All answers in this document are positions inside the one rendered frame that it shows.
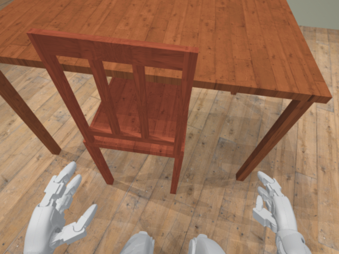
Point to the chair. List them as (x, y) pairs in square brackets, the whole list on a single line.
[(134, 115)]

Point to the robot thigh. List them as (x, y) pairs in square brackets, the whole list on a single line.
[(139, 244), (203, 245)]

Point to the right robot forearm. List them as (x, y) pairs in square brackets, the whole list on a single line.
[(290, 242)]

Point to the table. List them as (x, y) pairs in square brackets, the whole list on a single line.
[(245, 46)]

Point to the robot right hand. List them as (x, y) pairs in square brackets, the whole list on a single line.
[(282, 216)]

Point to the robot right thigh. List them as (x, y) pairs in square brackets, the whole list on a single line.
[(203, 245)]

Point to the robot left hand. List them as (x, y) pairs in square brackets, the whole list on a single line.
[(49, 215)]

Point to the robot left thigh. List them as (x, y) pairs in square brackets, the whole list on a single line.
[(139, 244)]

